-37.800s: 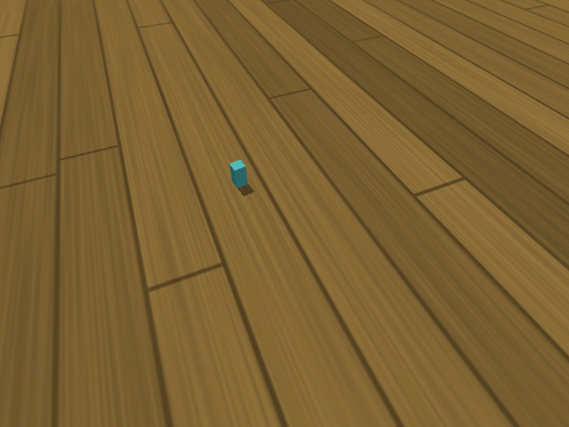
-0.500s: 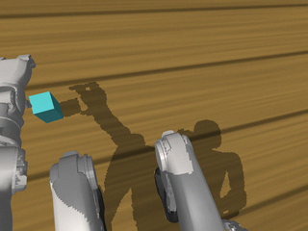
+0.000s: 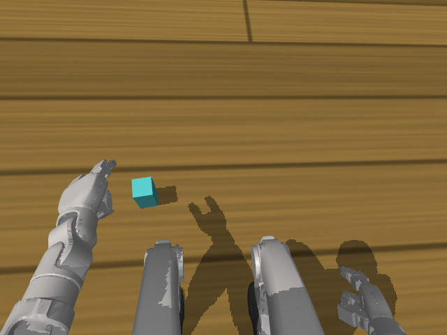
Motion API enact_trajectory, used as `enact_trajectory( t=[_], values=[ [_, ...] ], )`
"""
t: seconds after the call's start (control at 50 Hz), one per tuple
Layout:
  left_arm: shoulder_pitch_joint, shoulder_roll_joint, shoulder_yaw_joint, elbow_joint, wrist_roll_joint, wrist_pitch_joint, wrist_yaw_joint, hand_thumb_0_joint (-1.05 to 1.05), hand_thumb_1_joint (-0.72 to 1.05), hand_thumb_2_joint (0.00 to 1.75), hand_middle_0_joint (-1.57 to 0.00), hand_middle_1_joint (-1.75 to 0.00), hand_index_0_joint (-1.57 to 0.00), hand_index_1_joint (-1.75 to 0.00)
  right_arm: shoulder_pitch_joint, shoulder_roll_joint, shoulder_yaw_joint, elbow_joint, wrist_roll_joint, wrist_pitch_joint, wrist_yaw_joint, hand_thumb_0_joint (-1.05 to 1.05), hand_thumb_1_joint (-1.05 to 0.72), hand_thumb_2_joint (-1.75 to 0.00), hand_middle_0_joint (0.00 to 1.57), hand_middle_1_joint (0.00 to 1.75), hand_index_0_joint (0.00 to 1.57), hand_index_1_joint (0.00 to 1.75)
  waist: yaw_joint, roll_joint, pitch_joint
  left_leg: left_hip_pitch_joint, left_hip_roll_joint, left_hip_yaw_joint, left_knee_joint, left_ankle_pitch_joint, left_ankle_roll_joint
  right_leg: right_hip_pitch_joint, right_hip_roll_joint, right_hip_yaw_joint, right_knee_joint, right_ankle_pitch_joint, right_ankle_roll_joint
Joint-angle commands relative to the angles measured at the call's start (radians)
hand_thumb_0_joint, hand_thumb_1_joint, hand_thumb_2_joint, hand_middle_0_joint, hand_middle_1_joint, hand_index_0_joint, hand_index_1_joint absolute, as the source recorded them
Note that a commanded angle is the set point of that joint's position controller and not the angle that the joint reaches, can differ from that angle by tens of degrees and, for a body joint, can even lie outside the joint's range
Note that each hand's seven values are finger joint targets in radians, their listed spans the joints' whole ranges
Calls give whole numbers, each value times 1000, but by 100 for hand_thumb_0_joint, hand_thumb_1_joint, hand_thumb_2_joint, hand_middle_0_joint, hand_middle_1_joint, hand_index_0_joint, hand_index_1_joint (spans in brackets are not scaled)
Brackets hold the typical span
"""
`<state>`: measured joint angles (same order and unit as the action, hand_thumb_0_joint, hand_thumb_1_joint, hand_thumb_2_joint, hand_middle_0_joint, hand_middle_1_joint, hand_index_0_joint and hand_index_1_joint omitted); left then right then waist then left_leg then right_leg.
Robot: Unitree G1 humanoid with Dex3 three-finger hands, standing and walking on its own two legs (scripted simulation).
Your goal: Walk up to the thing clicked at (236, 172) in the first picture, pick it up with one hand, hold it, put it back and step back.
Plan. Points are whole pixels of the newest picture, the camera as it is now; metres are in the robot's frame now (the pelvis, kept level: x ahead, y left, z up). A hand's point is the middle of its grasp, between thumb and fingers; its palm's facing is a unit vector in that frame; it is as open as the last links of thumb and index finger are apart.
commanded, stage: home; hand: left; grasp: from above
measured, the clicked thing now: (145, 193) +0.51 +0.23 -0.45
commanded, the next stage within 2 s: none
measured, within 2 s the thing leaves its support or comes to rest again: neither
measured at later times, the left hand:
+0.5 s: hand (74, 250) +0.25 +0.19 +0.10, palm faces +0.03 -0.95 -0.30, open 7.4 cm
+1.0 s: hand (43, 279) +0.22 +0.19 +0.15, palm faces +0.13 -0.97 -0.19, open 7.4 cm
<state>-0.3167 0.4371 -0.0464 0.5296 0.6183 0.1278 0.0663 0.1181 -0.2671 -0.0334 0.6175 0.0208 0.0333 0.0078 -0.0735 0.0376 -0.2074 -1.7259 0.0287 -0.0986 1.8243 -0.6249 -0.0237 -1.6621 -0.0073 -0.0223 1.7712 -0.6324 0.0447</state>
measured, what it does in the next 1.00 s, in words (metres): rises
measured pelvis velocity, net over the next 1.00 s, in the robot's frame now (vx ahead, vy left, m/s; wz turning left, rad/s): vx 0.07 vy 0.00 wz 0.08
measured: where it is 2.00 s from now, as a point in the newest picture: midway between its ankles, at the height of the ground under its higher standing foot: (218, 333)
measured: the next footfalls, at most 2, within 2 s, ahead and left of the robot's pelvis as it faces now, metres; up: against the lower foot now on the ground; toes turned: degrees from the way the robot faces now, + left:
none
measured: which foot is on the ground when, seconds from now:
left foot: down 0.00-1.00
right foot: down 0.00-1.00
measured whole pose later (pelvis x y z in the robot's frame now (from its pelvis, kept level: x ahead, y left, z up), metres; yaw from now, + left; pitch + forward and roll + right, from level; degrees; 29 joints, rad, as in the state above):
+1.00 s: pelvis +0.07 +0.00 +0.20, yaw +5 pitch +10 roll -3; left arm 0.51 0.22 0.03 -0.16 -0.06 0.47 0.01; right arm 0.26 -0.23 0.03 0.51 0.01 -0.23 -0.18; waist -0.04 0.04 -0.16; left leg -0.72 0.03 -0.08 1.04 -0.49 -0.03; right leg -0.65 -0.02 -0.05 0.97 -0.49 0.03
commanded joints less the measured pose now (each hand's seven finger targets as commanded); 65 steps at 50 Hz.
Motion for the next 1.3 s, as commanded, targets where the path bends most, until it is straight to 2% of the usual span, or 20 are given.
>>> enact_trajectory(
  t=[0.0,0.04,0.08,0.14,0.18,0.2,0.24,0.28,0.42,0.5,0.54,0.64,0.66,0.72,0.78,0.82,1.02,1.12,1.24,1.28],
  values=[
    [-132,113,53,-307,-113,19,44,0,90,90,-20,-30,-20,-30,46,-133,-43,-98,13,-70,-35,0,-90,-90,20,30,20,30,-22,105,-443,530,-14,39,-384,33,36,343,25,-30,-358,99,-67],
    [-58,95,57,-346,-168,40,45,0,90,90,-20,-30,-20,-30,27,-129,-37,-110,18,-92,-46,0,-90,-90,20,30,20,30,-24,84,-428,566,-15,36,-420,37,37,397,22,-27,-400,105,-64],
    [25,69,60,-362,-216,60,48,0,90,90,-20,-30,-20,-30,14,-120,-31,-114,21,-108,-58,0,-90,-90,20,30,20,30,-24,70,-375,596,-17,39,-465,36,37,439,21,-18,-454,101,-63],
    [118,45,66,-433,-292,86,50,0,90,90,-20,-30,-20,-30,-7,-111,-20,-140,24,-131,-74,0,-90,-90,20,30,20,30,-11,81,-353,695,-12,22,-551,33,30,499,21,-22,-514,97,-63],
    [184,29,79,-472,-344,106,52,0,90,90,-20,-30,-20,-30,-6,-102,-15,-151,24,-144,-84,0,-90,-90,20,30,20,30,-17,66,-329,732,-13,29,-587,64,32,556,20,-19,-562,123,-61],
    [233,12,71,-494,-372,117,52,0,90,90,-20,-30,-20,-30,-2,-96,-9,-160,24,-151,-89,0,-90,-90,20,30,20,30,-14,65,-319,760,-13,30,-611,82,31,587,21,-20,-585,138,-60],
    [304,5,85,-537,-426,138,53,0,90,90,-20,-30,-20,-30,10,-88,-1,-172,23,-165,-101,0,-90,-90,20,30,20,30,-9,64,-301,811,-15,38,-653,116,31,649,22,-19,-636,165,-59],
    [355,-8,91,-583,-478,149,52,0,90,90,-20,-30,-20,-30,24,-79,4,-175,18,-178,-114,0,-90,-90,20,30,20,30,-9,74,-288,854,-14,41,-685,182,31,703,23,-22,-666,222,-58],
    [597,-75,116,-727,-602,226,38,0,90,90,-20,-30,-20,-30,84,-61,27,-230,16,-209,-159,0,-90,-90,20,30,20,30,10,53,-199,1009,-19,52,-834,291,29,903,25,-31,-820,310,-53],
    [703,-105,129,-818,-654,275,27,0,90,90,-20,-30,-20,-30,101,-54,33,-254,15,-231,-183,0,-90,-90,20,30,20,30,20,42,-164,1074,-19,51,-895,356,26,981,29,-45,-882,363,-51],
    [746,-118,134,-830,-673,292,18,0,90,90,-20,-30,-20,-30,102,-53,37,-263,11,-244,-192,0,-90,-90,20,30,20,30,20,15,-114,1068,-20,51,-910,360,30,1006,29,-52,-911,367,-47],
    [807,-131,141,-872,-689,308,-13,0,90,90,-20,-30,-20,-30,113,-58,29,-277,3,-274,-203,0,-90,-90,20,30,20,30,22,-6,-55,1089,-23,57,-950,339,33,1021,31,-65,-951,340,-44],
    [811,-128,141,-870,-688,311,-20,0,90,90,-20,-30,-20,-30,113,-59,27,-273,2,-279,-204,0,-90,-90,20,30,20,30,29,-4,-36,1086,-26,64,-951,331,33,1021,28,-64,-957,331,-42],
    [797,-126,134,-871,-679,308,-35,0,90,90,-20,-30,-20,-30,109,-66,23,-275,-3,-295,-204,0,-90,-90,20,30,20,30,17,-19,-7,1090,-29,70,-960,296,35,1008,25,-62,-973,300,-37],
    [786,-122,134,-866,-673,303,-45,0,90,90,-20,-30,-20,-30,105,-71,19,-268,-7,-305,-202,0,-90,-90,20,30,20,30,20,-10,8,1093,-31,71,-965,276,34,1002,24,-60,-979,284,-35],
    [777,-113,150,-883,-674,298,-46,0,90,90,-20,-30,-20,-30,103,-71,17,-266,-9,-311,-200,0,-90,-90,20,30,20,30,29,2,-7,1100,-32,70,-966,279,32,1015,21,-58,-977,285,-35],
    [800,-115,141,-878,-662,289,-39,0,89,89,-20,-30,-20,-30,100,-72,14,-251,-13,-319,-197,0,-90,-90,20,30,20,30,34,35,-49,1136,-27,63,-962,357,27,1040,25,-57,-955,350,-40],
    [796,-118,138,-869,-666,285,-40,0,90,90,-20,-30,-20,-30,95,-74,15,-249,-15,-321,-197,0,-90,-90,20,30,20,30,32,34,-32,1132,-24,57,-976,327,26,1034,30,-62,-958,322,-40],
    [796,-117,143,-859,-668,287,-38,0,90,90,-20,-30,-20,-30,92,-71,17,-245,-16,-322,-201,0,-90,-90,20,30,20,30,38,-8,-17,1116,-26,69,-960,336,30,1045,25,-55,-974,336,-34],
    [798,-118,142,-861,-665,285,-40,0,90,90,-20,-30,-20,-30,97,-72,14,-242,-17,-327,-200,0,-90,-90,20,30,20,30,37,1,-37,1123,-24,65,-967,331,28,1047,27,-56,-968,328,-36]
  ],
)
